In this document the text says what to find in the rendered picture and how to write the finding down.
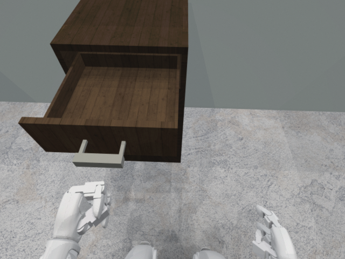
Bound drawer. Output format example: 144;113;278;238
18;52;180;156

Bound cabinet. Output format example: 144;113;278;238
50;0;188;163

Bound left robot forearm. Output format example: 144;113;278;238
39;238;81;259

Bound robot left hand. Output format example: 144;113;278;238
53;181;112;243

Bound handle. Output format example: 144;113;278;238
72;140;126;168

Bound robot right hand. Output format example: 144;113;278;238
252;205;297;259

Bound left robot thigh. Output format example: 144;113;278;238
125;244;157;259

